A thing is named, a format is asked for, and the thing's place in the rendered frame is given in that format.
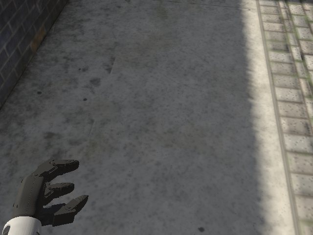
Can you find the left robot hand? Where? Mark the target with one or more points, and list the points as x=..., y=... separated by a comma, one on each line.
x=36, y=191

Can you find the left robot forearm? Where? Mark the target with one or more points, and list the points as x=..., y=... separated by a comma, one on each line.
x=23, y=225

